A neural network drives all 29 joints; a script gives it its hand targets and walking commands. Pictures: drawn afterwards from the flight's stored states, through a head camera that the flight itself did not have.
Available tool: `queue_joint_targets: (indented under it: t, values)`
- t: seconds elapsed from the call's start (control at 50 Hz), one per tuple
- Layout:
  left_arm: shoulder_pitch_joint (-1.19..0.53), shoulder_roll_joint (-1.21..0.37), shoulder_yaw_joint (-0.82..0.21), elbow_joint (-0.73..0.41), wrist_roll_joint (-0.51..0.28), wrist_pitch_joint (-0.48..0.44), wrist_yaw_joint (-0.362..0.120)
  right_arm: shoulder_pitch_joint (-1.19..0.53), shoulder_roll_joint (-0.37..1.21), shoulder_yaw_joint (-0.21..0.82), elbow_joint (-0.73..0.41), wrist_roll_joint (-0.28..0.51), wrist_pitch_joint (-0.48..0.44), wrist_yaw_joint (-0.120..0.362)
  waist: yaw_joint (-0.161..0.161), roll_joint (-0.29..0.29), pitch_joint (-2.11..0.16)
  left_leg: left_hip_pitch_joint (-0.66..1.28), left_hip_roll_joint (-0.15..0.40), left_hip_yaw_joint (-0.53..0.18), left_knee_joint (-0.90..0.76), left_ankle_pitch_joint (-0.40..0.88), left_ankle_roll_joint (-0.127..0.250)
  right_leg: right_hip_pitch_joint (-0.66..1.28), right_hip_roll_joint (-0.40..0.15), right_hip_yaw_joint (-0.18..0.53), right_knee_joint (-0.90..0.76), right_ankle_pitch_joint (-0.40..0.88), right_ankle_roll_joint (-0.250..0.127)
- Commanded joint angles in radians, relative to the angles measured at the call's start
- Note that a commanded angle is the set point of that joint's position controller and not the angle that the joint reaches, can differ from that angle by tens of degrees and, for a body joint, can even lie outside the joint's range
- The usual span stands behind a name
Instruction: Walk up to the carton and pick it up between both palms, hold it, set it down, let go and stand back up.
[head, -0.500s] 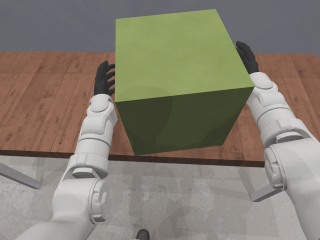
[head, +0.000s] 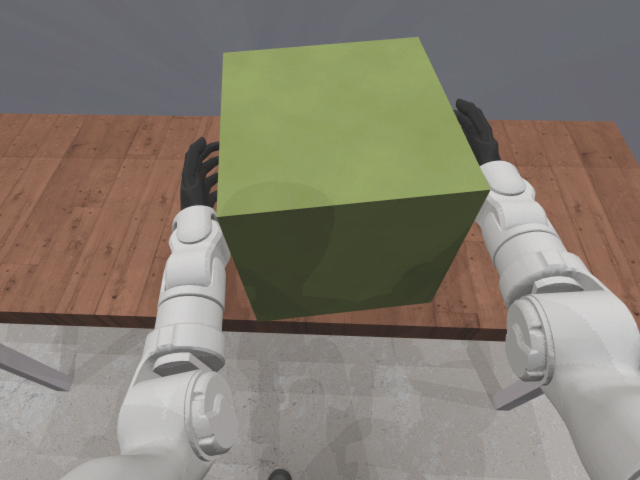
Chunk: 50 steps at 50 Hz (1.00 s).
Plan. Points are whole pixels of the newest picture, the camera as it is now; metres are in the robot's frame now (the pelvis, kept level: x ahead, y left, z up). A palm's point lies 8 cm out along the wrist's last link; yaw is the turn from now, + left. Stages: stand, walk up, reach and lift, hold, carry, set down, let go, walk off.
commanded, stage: reach and lift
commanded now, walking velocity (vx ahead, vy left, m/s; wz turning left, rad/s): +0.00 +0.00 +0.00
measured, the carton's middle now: (334, 186) +0.48 +0.06 +0.06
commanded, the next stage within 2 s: none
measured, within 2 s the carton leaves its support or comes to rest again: leaves its support in 0.88 s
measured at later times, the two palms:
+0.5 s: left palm (196, 210) +0.39 +0.22 +0.09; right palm (478, 172) +0.47 -0.12 +0.11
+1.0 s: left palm (194, 216) +0.37 +0.22 +0.10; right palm (486, 179) +0.45 -0.12 +0.12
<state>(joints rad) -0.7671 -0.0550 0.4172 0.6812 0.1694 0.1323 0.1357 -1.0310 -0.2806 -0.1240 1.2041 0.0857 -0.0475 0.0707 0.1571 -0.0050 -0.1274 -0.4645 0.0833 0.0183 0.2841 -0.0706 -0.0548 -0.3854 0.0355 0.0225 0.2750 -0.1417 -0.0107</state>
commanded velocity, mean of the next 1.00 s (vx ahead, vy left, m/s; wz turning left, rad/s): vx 0.00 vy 0.00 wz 0.00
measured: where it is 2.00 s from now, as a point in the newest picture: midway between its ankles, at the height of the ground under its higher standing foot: outside the picture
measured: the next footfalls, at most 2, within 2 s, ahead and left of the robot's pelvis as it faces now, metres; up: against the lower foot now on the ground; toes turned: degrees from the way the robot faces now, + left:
none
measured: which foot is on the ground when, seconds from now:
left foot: down 0.00-1.00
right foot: down 0.00-1.00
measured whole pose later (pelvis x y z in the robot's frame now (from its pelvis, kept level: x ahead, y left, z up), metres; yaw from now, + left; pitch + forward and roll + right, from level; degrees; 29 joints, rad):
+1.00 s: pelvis -0.01 +0.00 +0.00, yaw +1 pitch +10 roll -1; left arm -0.70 -0.07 0.44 0.68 0.23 0.05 0.09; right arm -0.92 -0.20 -0.29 1.20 -0.10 -0.24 0.07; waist 0.12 -0.03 -0.11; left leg -0.38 0.08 0.03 0.26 -0.06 -0.05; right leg -0.30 0.02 -0.03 0.26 -0.14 -0.01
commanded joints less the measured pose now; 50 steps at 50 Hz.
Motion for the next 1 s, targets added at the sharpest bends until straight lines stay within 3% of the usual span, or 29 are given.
queue_joint_targets:
  t: [0.0, 0.04, 0.08, 0.12, 0.24, 0.26, 0.4, 0.42, 0.44, 0.54, 0.62, 0.68, 0.78, 0.82, 0.84, 0.9, 0.98]
  values:
    - [-0.469, -0.329, -0.192, -0.111, 0.067, -0.024, -0.133, -0.483, 0.414, 0.014, -0.16, -0.146, -0.076, 0.126, 0.001, -0.085, -0.577, 0.359, -0.083, 0.105, 0.058, 0.327, 0.03, 0.29, -0.002, -0.095, 0.039, 0.459, 0.062]
    - [-0.437, -0.345, -0.21, -0.115, 0.082, -0.017, -0.144, -0.444, 0.431, -0.001, -0.154, -0.181, -0.092, 0.137, 0.0, -0.066, -0.571, 0.386, -0.077, 0.106, 0.066, 0.351, 0.026, 0.294, -0.002, -0.112, 0.048, 0.477, 0.061]
    - [-0.437, -0.358, -0.223, -0.115, 0.087, -0.006, -0.144, -0.422, 0.445, -0.029, -0.144, -0.203, -0.098, 0.149, -0.003, -0.057, -0.54, 0.414, -0.07, 0.104, 0.061, 0.353, 0.027, 0.259, 0.002, -0.125, 0.029, 0.4, 0.056]
    - [-0.421, -0.364, -0.222, -0.117, 0.092, 0.004, -0.142, -0.417, 0.44, -0.034, -0.142, -0.206, -0.102, 0.156, 0.006, -0.042, -0.515, 0.437, -0.066, 0.104, 0.066, 0.383, 0.027, 0.231, 0.006, -0.132, 0.021, 0.378, 0.049]
    - [-0.393, -0.387, -0.252, -0.147, 0.074, 0.015, -0.132, -0.411, 0.429, -0.039, -0.148, -0.209, -0.115, 0.168, -0.013, -0.038, -0.483, 0.467, -0.049, 0.088, 0.085, 0.434, 0.021, 0.201, 0.007, -0.142, 0.028, 0.365, 0.035]
    - [-0.377, -0.387, -0.239, -0.134, 0.084, 0.022, -0.131, -0.402, 0.428, -0.036, -0.13, -0.203, -0.11, 0.17, -0.002, -0.029, -0.461, 0.474, -0.046, 0.088, 0.086, 0.439, 0.02, 0.191, 0.006, -0.141, 0.018, 0.344, 0.032]
    - [-0.376, -0.388, -0.256, -0.149, 0.07, 0.027, -0.128, -0.391, 0.43, -0.031, -0.134, -0.202, -0.115, 0.169, -0.019, -0.038, -0.475, 0.465, -0.051, 0.086, 0.079, 0.42, 0.025, 0.196, 0.001, -0.134, 0.011, 0.374, 0.038]
    - [-0.369, -0.389, -0.256, -0.158, 0.072, 0.024, -0.129, -0.391, 0.44, -0.021, -0.15, -0.202, -0.116, 0.167, -0.007, -0.045, -0.489, 0.455, -0.055, 0.089, 0.074, 0.422, 0.03, 0.21, 0.004, -0.13, 0.016, 0.398, 0.042]
    - [-0.371, -0.38, -0.248, -0.141, 0.073, 0.023, -0.13, -0.392, 0.441, -0.026, -0.137, -0.204, -0.116, 0.165, -0.02, -0.056, -0.474, 0.441, -0.056, 0.086, 0.074, 0.407, 0.032, 0.221, 0.001, -0.13, 0.012, 0.399, 0.043]
    - [-0.382, -0.37, -0.234, -0.113, 0.073, 0.012, -0.14, -0.389, 0.461, -0.027, -0.142, -0.224, -0.112, 0.157, -0.016, -0.084, -0.463, 0.374, -0.065, 0.098, 0.041, 0.329, 0.045, 0.274, -0.011, -0.114, 0.028, 0.428, 0.065]
    - [-0.421, -0.389, -0.265, -0.135, 0.055, -0.014, -0.142, -0.409, 0.495, -0.015, -0.16, -0.217, -0.139, 0.151, -0.029, -0.079, -0.524, 0.381, -0.066, 0.096, 0.045, 0.359, 0.04, 0.283, -0.012, -0.114, 0.036, 0.468, 0.069]
    - [-0.441, -0.405, -0.261, -0.134, 0.068, -0.04, -0.144, -0.44, 0.521, 0.008, -0.185, -0.225, -0.175, 0.145, -0.018, -0.07, -0.569, 0.373, -0.068, 0.099, 0.051, 0.383, 0.037, 0.315, -0.013, -0.116, 0.053, 0.529, 0.072]
    - [-0.502, -0.412, -0.296, -0.129, 0.051, -0.089, -0.143, -0.474, 0.528, 0.02, -0.179, -0.23, -0.234, 0.127, -0.039, -0.078, -0.608, 0.375, -0.068, 0.1, 0.063, 0.412, 0.023, 0.348, -0.012, -0.12, 0.069, 0.602, 0.077]
    - [-0.506, -0.413, -0.289, -0.111, 0.059, -0.103, -0.141, -0.471, 0.518, 0.017, -0.157, -0.235, -0.249, 0.12, -0.034, -0.076, -0.584, 0.382, -0.066, 0.103, 0.055, 0.402, 0.023, 0.344, -0.013, -0.124, 0.058, 0.578, 0.076]
    - [-0.517, -0.428, -0.311, -0.123, 0.048, -0.117, -0.139, -0.501, 0.531, 0.029, -0.196, -0.228, -0.269, 0.118, -0.034, -0.082, -0.637, 0.395, -0.064, 0.099, 0.064, 0.427, 0.017, 0.345, -0.003, -0.127, 0.064, 0.597, 0.073]
    - [-0.538, -0.418, -0.311, -0.103, 0.043, -0.13, -0.138, -0.491, 0.53, 0.039, -0.167, -0.225, -0.279, 0.112, -0.033, -0.098, -0.607, 0.381, -0.068, 0.102, 0.05, 0.388, 0.025, 0.364, -0.011, -0.12, 0.056, 0.572, 0.075]
    - [-0.537, -0.405, -0.296, -0.084, 0.065, -0.112, -0.134, -0.473, 0.509, 0.008, -0.14, -0.231, -0.255, 0.114, -0.034, -0.069, -0.537, 0.417, -0.066, 0.099, 0.016, 0.292, 0.029, 0.301, -0.005, -0.126, 0.007, 0.357, 0.065]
